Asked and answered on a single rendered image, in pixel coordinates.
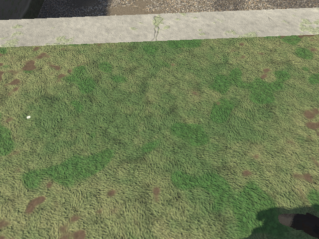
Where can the right robot hand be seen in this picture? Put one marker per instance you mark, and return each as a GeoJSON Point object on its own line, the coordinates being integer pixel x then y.
{"type": "Point", "coordinates": [307, 222]}

